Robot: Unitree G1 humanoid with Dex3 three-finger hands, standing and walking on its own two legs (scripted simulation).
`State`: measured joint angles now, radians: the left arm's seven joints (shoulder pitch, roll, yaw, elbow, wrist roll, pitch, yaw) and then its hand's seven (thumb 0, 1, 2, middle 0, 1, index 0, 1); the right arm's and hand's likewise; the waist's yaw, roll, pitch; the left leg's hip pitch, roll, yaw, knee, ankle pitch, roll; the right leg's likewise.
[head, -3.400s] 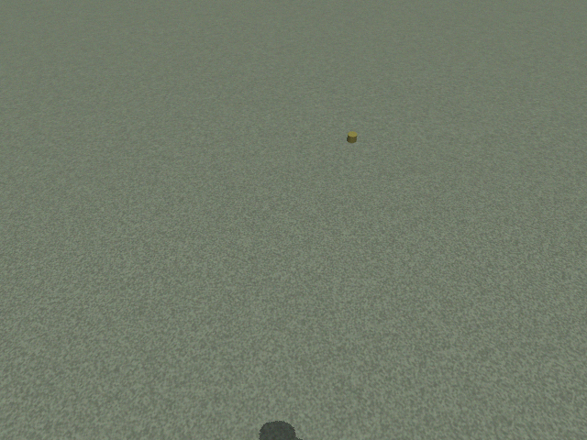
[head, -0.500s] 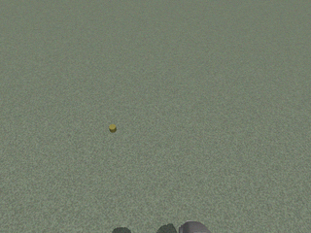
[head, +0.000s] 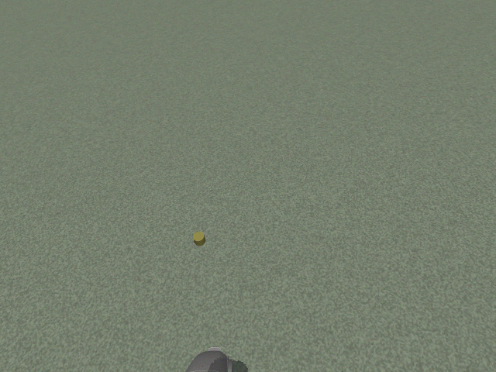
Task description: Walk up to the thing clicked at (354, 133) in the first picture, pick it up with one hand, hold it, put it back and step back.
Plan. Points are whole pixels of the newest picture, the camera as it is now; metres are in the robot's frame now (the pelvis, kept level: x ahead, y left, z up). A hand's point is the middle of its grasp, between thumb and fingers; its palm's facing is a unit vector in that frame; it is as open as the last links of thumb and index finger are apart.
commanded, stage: walk up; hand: left
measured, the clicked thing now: (199, 238) +0.77 +0.31 -0.75
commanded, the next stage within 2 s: none
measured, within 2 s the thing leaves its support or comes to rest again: neither
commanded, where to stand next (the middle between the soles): +0.37 +0.04 m, yaw -1 degrees
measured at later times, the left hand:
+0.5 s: hand (113, 319) +0.24 +0.31 -0.14, palm faces -0.08 -0.92 -0.38, open 7.4 cm
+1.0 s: hand (131, 274) +0.35 +0.31 -0.17, palm faces -0.02 -0.92 -0.39, open 7.4 cm
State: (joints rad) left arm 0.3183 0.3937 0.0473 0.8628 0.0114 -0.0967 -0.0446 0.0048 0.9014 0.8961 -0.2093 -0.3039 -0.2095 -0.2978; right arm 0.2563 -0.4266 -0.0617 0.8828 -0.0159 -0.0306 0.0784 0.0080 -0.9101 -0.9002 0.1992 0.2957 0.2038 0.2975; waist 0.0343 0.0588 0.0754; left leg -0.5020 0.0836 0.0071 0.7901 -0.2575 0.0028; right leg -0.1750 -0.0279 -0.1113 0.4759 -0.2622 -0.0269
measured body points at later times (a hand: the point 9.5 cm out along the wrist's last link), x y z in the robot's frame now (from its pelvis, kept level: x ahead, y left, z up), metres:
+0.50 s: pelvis +0.18 +0.03 -0.01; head +0.19 +0.02 +0.44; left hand +0.24 +0.35 -0.11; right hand +0.21 -0.30 -0.12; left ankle +0.16 +0.15 -0.74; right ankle +0.28 -0.12 -0.72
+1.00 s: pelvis +0.25 +0.04 -0.03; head +0.29 +0.04 +0.42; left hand +0.35 +0.36 -0.15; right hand +0.36 -0.27 -0.14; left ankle +0.32 +0.17 -0.74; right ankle +0.28 -0.11 -0.74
